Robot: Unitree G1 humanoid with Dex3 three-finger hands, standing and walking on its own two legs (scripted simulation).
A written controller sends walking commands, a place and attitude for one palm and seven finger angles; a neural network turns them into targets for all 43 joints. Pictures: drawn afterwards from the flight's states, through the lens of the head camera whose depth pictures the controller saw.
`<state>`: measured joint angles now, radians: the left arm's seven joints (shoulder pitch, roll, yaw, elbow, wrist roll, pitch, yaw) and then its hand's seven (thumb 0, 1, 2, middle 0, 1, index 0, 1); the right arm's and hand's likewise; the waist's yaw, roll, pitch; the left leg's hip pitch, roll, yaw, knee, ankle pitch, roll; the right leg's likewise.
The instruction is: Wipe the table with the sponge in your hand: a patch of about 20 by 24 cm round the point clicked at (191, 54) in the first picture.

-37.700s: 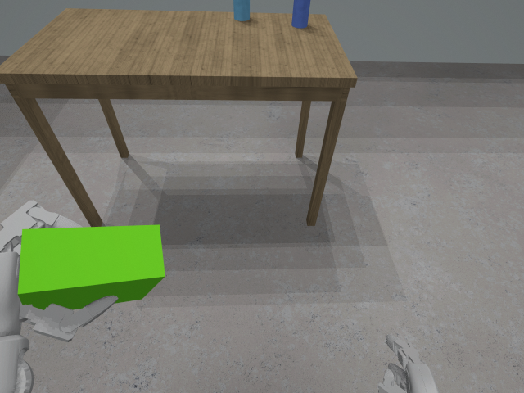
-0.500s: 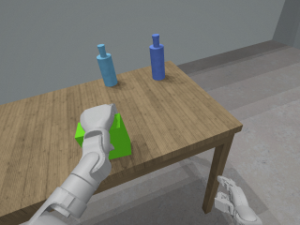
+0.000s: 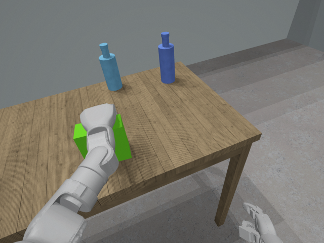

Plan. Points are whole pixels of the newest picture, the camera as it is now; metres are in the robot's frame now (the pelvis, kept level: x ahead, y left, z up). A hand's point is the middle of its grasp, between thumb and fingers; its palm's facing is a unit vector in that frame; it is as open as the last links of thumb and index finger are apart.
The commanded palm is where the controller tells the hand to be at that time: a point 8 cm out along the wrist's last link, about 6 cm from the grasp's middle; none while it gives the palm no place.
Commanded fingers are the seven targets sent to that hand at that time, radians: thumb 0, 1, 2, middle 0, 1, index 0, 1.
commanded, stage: wipe forward along the third lane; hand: left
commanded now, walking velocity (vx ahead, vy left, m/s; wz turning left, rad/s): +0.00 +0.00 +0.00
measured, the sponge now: (106, 147) +0.37 +0.20 +0.05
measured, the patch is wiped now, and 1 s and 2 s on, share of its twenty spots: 0.80 0.95 0.95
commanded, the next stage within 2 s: wipe back along the third lane in 0.80 s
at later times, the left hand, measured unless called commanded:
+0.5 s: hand (100, 121) +0.42 +0.22 +0.11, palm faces -0.03 -0.02 -1.00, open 10.2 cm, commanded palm +0.40 +0.21 +0.15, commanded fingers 0.00 0.10 1.30 -1.20 -1.60 -1.20 -1.60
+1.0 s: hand (96, 113) +0.45 +0.24 +0.10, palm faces -0.05 +0.00 -1.00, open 10.2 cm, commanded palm +0.42 +0.23 +0.15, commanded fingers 0.00 0.10 1.30 -1.20 -1.60 -1.20 -1.60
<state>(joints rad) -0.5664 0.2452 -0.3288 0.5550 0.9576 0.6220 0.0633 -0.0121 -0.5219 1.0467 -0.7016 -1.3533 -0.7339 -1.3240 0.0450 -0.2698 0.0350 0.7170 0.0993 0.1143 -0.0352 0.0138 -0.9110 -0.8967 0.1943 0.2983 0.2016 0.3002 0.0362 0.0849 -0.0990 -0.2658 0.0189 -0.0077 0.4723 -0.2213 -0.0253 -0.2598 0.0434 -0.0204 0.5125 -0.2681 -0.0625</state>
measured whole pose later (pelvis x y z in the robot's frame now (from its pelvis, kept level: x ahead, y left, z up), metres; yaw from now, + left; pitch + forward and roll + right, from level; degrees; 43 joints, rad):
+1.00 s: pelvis +0.01 +0.03 +0.00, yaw +0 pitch +7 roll -1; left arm -0.87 0.32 -0.20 1.02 0.99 0.43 0.13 0.00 -0.52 1.05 -0.70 -1.35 -0.73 -1.33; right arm 0.20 -0.26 0.00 0.77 0.07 0.10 -0.03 0.01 -0.91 -0.90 0.20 0.30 0.20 0.30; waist -0.04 0.07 -0.12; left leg -0.39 0.01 0.00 0.50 -0.24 0.00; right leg -0.35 0.03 -0.01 0.47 -0.25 -0.03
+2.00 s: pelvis +0.02 +0.01 +0.00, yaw +0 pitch +0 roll +0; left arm -0.42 0.22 -0.41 0.36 0.97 0.67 0.10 0.00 -0.50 1.05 -0.67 -1.39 -0.70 -1.37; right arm 0.02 -0.27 0.03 0.69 0.10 0.19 0.03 0.01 -0.91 -0.90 0.19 0.30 0.20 0.30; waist 0.06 0.10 -0.12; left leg -0.22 0.01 -0.01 0.48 -0.25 -0.01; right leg -0.20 0.03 -0.02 0.49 -0.28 -0.04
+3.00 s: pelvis +0.01 +0.00 +0.00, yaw -1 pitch -4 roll +1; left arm -0.14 0.26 -0.37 -0.06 0.91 0.63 0.07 -0.01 -0.51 1.05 -0.66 -1.39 -0.72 -1.33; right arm -0.05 -0.24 0.05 0.65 0.09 0.17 0.04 0.01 -0.91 -0.90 0.19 0.30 0.20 0.30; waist 0.09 0.09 -0.08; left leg -0.16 0.03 0.00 0.48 -0.25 -0.03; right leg -0.15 0.05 -0.01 0.51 -0.29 -0.07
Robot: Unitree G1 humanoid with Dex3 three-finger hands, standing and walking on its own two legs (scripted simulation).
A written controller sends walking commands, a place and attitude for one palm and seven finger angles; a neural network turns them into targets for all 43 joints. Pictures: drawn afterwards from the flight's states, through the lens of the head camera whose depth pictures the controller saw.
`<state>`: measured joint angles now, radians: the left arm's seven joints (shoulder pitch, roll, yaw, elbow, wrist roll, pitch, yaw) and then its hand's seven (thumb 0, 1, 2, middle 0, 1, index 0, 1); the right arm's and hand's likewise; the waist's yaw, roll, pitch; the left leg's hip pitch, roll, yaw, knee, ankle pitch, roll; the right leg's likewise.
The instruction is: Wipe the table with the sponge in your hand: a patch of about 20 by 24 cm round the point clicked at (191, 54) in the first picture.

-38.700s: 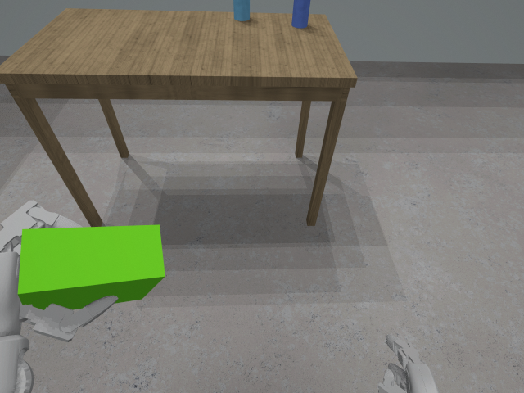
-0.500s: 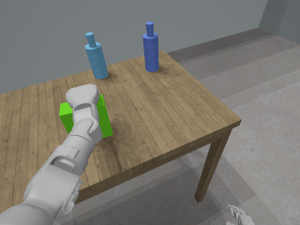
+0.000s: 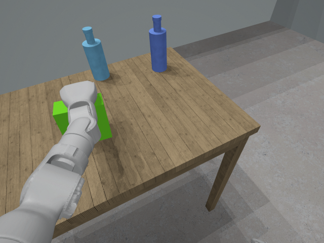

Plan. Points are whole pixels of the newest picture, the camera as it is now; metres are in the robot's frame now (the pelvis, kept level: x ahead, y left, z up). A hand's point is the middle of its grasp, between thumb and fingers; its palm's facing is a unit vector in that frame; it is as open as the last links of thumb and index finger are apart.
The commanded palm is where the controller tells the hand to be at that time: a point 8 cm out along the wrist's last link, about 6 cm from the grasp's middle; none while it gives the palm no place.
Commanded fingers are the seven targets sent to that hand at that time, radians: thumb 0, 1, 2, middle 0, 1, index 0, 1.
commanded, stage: wipe back along the third lane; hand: left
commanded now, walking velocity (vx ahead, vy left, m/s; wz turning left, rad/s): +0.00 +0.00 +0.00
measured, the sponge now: (86, 126) +0.43 +0.23 +0.05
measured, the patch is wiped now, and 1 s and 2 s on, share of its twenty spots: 0.95 0.95 0.95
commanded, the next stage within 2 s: slide back across to the middle lane in 1.60 s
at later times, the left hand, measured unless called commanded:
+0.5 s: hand (90, 121) +0.40 +0.19 +0.11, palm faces +0.03 -0.03 -1.00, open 10.3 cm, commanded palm +0.36 +0.18 +0.15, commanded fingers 0.00 0.10 1.30 -1.20 -1.60 -1.20 -1.60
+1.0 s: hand (97, 136) +0.35 +0.16 +0.10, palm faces +0.07 -0.05 -1.00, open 10.3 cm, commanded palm +0.30 +0.15 +0.14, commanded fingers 0.00 0.10 1.30 -1.20 -1.60 -1.20 -1.60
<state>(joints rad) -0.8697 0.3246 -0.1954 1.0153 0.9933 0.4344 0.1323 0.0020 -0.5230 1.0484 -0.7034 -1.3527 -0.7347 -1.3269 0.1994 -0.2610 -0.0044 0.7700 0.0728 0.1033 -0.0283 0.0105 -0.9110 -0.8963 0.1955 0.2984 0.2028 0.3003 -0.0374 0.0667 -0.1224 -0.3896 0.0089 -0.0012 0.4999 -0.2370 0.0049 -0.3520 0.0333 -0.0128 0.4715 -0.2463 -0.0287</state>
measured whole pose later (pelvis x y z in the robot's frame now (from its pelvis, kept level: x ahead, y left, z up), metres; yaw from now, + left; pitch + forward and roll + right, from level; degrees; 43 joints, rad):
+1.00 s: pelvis +0.00 -0.01 +0.00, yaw +0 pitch +0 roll +0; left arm -0.42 0.22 -0.41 0.36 0.97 0.67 0.10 0.00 -0.50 1.05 -0.67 -1.39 -0.70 -1.37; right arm 0.02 -0.27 0.03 0.69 0.10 0.19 0.03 0.01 -0.91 -0.90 0.19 0.30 0.20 0.30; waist 0.06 0.10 -0.12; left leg -0.22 0.01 -0.01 0.48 -0.25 -0.01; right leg -0.20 0.03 -0.02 0.49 -0.28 -0.04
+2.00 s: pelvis -0.01 -0.03 +0.00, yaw -1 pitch -4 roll +1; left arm -0.14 0.26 -0.37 -0.06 0.91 0.63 0.07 -0.01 -0.51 1.05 -0.66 -1.39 -0.72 -1.33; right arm -0.05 -0.24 0.05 0.65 0.09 0.17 0.04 0.01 -0.91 -0.90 0.19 0.30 0.20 0.30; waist 0.09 0.09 -0.08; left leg -0.16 0.03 0.00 0.48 -0.25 -0.03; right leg -0.15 0.05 -0.01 0.51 -0.29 -0.07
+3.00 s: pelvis -0.01 -0.02 +0.00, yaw +0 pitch -3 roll +0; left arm -0.25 0.38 -0.23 0.19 0.96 0.54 -0.01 -0.02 -0.53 1.05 -0.69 -1.36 -0.75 -1.30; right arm 0.00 -0.27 0.05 0.69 0.08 0.07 -0.05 0.01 -0.91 -0.90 0.20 0.30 0.20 0.30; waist 0.08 0.10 -0.06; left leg -0.19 0.01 -0.01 0.46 -0.22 -0.02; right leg -0.18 0.04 -0.02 0.48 -0.26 -0.05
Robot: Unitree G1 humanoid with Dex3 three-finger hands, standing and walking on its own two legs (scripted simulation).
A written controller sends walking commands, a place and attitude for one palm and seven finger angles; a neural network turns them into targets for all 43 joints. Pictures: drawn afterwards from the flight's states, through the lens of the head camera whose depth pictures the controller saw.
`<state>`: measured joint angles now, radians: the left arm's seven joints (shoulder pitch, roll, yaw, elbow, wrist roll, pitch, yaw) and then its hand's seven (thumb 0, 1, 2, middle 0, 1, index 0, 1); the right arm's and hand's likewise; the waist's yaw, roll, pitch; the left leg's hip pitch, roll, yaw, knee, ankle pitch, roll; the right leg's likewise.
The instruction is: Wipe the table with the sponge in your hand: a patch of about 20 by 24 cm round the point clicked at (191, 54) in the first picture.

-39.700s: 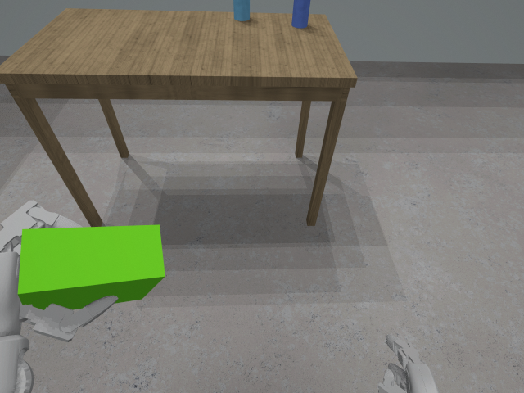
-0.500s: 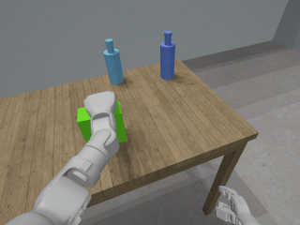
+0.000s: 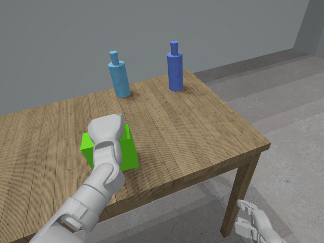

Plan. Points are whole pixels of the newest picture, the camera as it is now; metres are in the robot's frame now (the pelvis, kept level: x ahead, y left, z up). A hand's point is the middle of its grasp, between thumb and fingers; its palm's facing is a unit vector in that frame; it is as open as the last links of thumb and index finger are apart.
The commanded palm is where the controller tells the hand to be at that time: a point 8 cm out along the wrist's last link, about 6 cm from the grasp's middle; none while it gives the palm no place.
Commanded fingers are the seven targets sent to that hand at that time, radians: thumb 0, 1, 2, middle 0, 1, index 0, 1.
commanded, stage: wipe back along the third lane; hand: left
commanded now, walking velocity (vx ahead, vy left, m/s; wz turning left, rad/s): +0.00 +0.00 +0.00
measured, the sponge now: (114, 155) +0.34 +0.19 +0.05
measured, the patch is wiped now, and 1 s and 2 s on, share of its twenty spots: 0.95 0.95 0.95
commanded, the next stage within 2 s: slide back across to the middle lane in 0.60 s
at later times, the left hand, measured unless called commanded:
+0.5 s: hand (117, 150) +0.32 +0.16 +0.10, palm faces +0.08 -0.06 -1.00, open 10.3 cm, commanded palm +0.27 +0.14 +0.14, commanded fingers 0.00 0.10 1.30 -1.20 -1.60 -1.20 -1.60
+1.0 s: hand (115, 157) +0.28 +0.15 +0.12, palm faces +0.16 -0.24 -0.96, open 10.3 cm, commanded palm +0.24 +0.16 +0.17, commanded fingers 0.00 0.10 1.30 -1.20 -1.60 -1.20 -1.60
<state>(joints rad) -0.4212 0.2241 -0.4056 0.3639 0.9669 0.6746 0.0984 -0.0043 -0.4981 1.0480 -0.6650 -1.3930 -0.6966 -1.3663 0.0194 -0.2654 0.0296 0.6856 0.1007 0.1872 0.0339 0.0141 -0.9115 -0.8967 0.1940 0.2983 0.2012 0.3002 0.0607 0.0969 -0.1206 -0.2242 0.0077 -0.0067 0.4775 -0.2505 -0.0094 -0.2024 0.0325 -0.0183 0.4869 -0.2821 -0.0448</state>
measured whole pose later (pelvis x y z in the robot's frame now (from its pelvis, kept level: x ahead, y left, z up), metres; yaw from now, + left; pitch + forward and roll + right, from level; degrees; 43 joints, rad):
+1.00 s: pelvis -0.01 -0.01 +0.00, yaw -1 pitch -4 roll +1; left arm -0.14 0.26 -0.37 -0.06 0.91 0.63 0.07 -0.01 -0.51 1.05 -0.66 -1.39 -0.72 -1.33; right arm -0.05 -0.24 0.05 0.65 0.09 0.17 0.04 0.01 -0.91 -0.90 0.19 0.30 0.20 0.30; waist 0.09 0.09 -0.08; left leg -0.16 0.03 0.00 0.48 -0.25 -0.03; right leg -0.15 0.05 -0.01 0.51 -0.29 -0.07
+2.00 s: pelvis -0.02 -0.01 +0.00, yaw +0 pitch -3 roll +0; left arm -0.25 0.38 -0.23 0.19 0.96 0.54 -0.01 -0.02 -0.53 1.05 -0.69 -1.36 -0.75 -1.30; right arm 0.00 -0.27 0.05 0.69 0.08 0.07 -0.05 0.01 -0.91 -0.90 0.20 0.30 0.20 0.30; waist 0.08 0.10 -0.06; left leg -0.19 0.01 -0.01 0.46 -0.22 -0.02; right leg -0.18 0.04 -0.02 0.48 -0.26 -0.05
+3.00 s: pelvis -0.01 +0.01 +0.00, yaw +0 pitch +4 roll -1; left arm -0.66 0.45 -0.12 0.78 0.99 0.33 0.04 0.01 -0.53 1.05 -0.70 -1.36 -0.75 -1.30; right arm 0.17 -0.28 0.01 0.73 0.09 0.10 -0.05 0.01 -0.91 -0.90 0.20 0.30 0.20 0.30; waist 0.00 0.07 -0.09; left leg -0.33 0.01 -0.02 0.49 -0.23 0.00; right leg -0.29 0.03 -0.02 0.45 -0.24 -0.03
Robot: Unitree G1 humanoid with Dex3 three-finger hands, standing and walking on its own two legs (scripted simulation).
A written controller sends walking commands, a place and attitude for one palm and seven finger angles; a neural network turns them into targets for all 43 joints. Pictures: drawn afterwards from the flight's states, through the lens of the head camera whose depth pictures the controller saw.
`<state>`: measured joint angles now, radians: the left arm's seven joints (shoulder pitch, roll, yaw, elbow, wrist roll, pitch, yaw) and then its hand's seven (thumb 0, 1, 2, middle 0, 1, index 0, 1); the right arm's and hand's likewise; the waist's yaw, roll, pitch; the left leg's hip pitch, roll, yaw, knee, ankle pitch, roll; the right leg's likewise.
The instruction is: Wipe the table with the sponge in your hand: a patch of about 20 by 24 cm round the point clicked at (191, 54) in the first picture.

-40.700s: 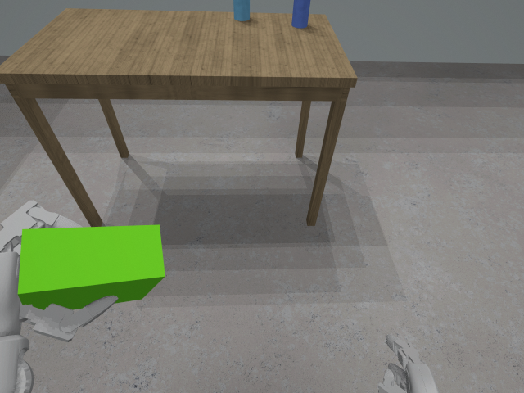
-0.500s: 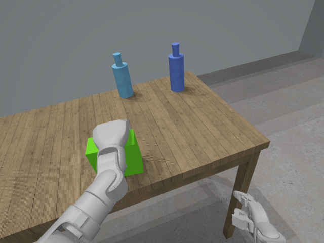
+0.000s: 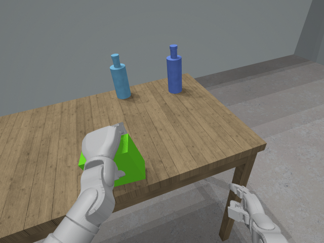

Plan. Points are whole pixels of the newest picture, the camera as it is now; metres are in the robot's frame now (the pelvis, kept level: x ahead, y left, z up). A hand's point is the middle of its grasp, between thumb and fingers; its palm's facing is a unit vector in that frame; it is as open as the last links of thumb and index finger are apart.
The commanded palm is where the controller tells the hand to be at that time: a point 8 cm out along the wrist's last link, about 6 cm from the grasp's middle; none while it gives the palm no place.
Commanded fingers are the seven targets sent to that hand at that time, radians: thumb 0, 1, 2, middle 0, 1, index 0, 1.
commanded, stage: slide back across to the middle lane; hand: left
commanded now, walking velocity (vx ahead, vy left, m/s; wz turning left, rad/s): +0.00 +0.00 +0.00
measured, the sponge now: (118, 167) +0.29 +0.17 +0.06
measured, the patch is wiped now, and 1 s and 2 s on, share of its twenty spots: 0.95 0.95 0.95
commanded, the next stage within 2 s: wipe forward along the middle lane in 0.34 s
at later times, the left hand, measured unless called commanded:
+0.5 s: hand (83, 161) +0.26 +0.24 +0.11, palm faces +0.08 -0.12 -0.99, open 10.2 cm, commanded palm +0.23 +0.23 +0.17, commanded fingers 0.00 0.10 1.30 -1.20 -1.60 -1.20 -1.60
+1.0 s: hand (81, 153) +0.29 +0.26 +0.11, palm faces +0.04 -0.07 -1.00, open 10.2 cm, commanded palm +0.27 +0.26 +0.15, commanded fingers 0.00 0.10 1.30 -1.20 -1.60 -1.20 -1.60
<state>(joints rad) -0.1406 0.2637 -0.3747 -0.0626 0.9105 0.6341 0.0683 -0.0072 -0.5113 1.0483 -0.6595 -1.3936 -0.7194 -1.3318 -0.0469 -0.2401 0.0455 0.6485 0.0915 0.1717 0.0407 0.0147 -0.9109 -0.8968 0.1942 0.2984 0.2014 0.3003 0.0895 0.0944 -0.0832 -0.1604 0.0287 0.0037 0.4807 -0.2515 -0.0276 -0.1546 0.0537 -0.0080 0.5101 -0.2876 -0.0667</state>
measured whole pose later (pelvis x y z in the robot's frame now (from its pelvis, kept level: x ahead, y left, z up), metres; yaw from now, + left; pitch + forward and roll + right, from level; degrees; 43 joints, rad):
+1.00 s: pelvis -0.01 +0.01 +0.00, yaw +1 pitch -3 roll +0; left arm -0.25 0.38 -0.23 0.19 0.96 0.54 -0.01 -0.02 -0.53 1.05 -0.69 -1.36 -0.75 -1.30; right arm 0.00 -0.27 0.05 0.69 0.08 0.07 -0.05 0.01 -0.91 -0.90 0.20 0.30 0.20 0.30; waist 0.08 0.10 -0.06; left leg -0.19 0.01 -0.01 0.46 -0.22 -0.02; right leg -0.18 0.04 -0.02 0.48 -0.26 -0.05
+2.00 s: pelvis +0.00 +0.03 +0.00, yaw +1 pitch +4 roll -1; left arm -0.66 0.45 -0.12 0.78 0.99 0.33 0.04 0.01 -0.53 1.05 -0.70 -1.36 -0.75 -1.30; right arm 0.17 -0.28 0.01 0.73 0.09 0.10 -0.05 0.01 -0.91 -0.90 0.20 0.30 0.20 0.30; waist 0.00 0.07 -0.09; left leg -0.33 0.01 -0.02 0.49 -0.23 0.00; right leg -0.29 0.03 -0.02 0.45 -0.24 -0.03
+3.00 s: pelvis +0.02 +0.04 +0.01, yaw +2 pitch +4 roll -1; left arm -0.49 0.58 0.02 0.60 0.99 0.20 -0.02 0.00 -0.52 1.05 -0.69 -1.36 -0.75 -1.31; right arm 0.18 -0.29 0.01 0.70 0.08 0.10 -0.04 0.01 -0.91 -0.90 0.20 0.30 0.20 0.30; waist 0.02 0.08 -0.05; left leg -0.29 -0.01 -0.02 0.46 -0.24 0.02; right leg -0.23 0.02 -0.02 0.39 -0.23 -0.01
